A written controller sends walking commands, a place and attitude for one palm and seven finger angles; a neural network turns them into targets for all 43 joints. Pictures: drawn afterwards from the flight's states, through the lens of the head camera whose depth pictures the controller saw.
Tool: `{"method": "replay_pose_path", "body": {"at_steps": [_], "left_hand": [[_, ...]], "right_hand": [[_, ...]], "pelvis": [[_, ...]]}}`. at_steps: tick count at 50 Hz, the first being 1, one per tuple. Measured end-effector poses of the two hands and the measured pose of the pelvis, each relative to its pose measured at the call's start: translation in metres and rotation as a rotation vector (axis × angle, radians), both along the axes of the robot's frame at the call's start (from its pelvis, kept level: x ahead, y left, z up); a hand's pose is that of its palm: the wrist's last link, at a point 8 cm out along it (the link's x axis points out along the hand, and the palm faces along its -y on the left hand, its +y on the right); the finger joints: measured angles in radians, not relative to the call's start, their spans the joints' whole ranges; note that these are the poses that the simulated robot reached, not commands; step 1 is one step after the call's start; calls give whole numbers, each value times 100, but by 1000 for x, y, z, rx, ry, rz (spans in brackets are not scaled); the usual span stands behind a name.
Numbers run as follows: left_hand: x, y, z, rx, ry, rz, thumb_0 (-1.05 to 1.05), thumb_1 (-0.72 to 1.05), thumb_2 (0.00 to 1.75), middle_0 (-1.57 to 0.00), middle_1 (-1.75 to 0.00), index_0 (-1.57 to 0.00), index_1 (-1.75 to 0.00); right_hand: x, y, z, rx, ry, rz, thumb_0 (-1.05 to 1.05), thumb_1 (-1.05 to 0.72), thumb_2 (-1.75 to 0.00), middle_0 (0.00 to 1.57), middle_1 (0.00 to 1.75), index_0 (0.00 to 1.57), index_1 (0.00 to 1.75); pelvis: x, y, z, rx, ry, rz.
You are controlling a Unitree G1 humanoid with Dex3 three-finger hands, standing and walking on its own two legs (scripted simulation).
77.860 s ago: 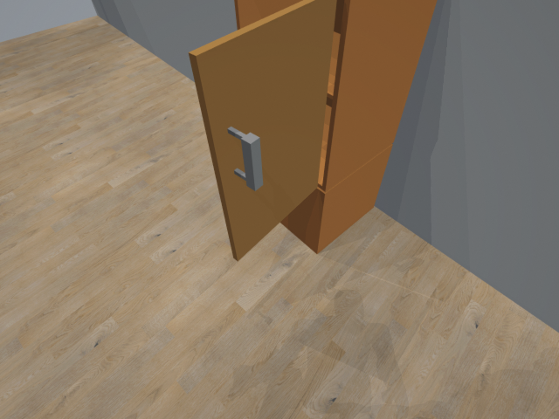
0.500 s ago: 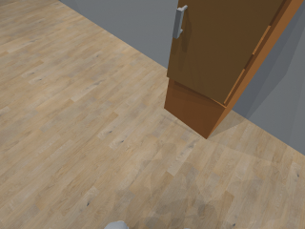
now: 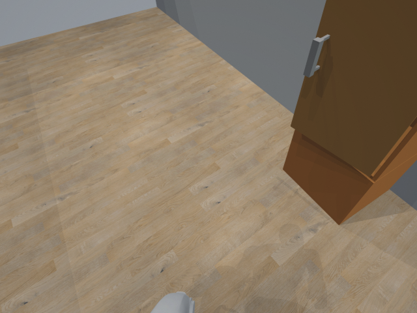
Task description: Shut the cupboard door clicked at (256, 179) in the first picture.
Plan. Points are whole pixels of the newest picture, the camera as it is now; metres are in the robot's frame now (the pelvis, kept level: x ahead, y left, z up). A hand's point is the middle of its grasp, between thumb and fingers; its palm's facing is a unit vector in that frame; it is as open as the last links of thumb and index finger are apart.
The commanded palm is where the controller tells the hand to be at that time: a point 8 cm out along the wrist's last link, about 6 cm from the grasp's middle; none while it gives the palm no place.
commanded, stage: walk to a spot facing it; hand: left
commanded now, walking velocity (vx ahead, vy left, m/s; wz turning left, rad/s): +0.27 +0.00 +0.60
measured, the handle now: (317, 55) +0.88 -0.35 +0.02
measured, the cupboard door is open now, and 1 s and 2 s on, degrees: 9 9 9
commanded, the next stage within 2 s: turn to face it in 0.52 s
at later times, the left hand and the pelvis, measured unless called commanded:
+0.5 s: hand out of the picture +0.08 +0.30 -0.17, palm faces +0.34 -0.91 -0.23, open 7.4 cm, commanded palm none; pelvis +0.11 +0.08 +0.00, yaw +17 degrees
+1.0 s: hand (107, 267) +0.25 +0.27 -0.17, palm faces +0.26 -0.94 -0.24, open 7.2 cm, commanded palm none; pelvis +0.26 +0.08 +0.00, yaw +11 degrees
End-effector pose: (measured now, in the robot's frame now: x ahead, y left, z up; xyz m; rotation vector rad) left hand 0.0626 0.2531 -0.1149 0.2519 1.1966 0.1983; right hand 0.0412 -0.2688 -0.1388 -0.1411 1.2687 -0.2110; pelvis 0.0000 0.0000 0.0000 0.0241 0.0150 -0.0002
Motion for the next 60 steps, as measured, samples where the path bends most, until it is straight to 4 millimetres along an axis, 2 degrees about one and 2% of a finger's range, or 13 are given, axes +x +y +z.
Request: {"method": "replay_pose_path", "body": {"at_steps": [4,7,14,17,20,27,33,37,39,42,48,55,60], "left_hand": [[-26,-2,-3,-30,34,80,0,90,90,-21,-30,-20,-30],[-48,0,-10,-55,62,159,0,90,90,-21,-30,-20,-30],[-104,22,-39,-116,210,344,0,90,90,-21,-30,-20,-30],[-109,41,-50,-126,278,370,0,91,90,-21,-30,-20,-30],[-81,62,-45,-107,242,371,1,91,90,-20,-30,-20,-30],[28,93,-20,-73,2,347,1,91,90,-20,-30,-19,-30],[117,90,-10,-68,-98,306,0,91,90,-20,-30,-19,-30],[163,78,-18,-55,-113,280,0,91,90,-20,-30,-19,-30],[174,68,-22,-58,-94,274,0,91,90,-20,-30,-20,-30],[176,54,-22,-80,-31,282,0,91,90,-20,-30,-20,-30],[172,58,-18,-72,82,292,-1,94,90,-21,-30,-20,-30],[180,76,-23,-90,128,253,0,92,90,-21,-30,-20,-30],[201,103,-37,-108,112,211,0,91,90,-21,-30,-20,-30]], "right_hand": [[30,4,7,1,-2,78,0,-91,-90,20,30,20,30],[61,18,6,-3,14,163,0,-91,-90,20,30,19,30],[170,89,2,-12,-86,384,1,-91,-90,20,30,19,30],[204,117,2,-21,-177,421,0,-91,-90,20,30,20,30],[212,133,9,-22,-181,428,0,-91,-90,20,30,20,30],[201,146,7,0,-45,401,0,-92,-90,21,30,20,30],[198,138,-7,31,81,344,0,-92,-90,21,30,20,30],[208,127,-28,52,151,302,0,-91,-90,21,30,20,30],[219,123,-35,57,174,285,0,-91,-90,21,30,20,30],[241,120,-30,50,171,270,0,-91,-90,21,30,20,30],[293,124,-13,34,83,250,0,-91,-90,20,30,20,30],[341,142,-1,15,-55,220,0,-91,-90,20,30,20,30],[354,158,7,-20,-157,188,0,-91,-90,20,30,20,30]], "pelvis": [[11,2,3,2,-2,74],[20,10,2,-6,-3,133],[53,48,-18,-15,-5,232],[64,64,-26,-15,-16,247],[78,72,-19,-17,-23,260],[120,84,-2,-18,-29,314],[169,83,-3,6,-31,326],[209,76,-17,24,-33,303],[222,74,-20,5,-37,290],[234,73,-13,-1,-32,271],[252,73,-2,-5,2,216],[261,92,-2,-17,11,132],[263,114,-11,-38,8,76]]}}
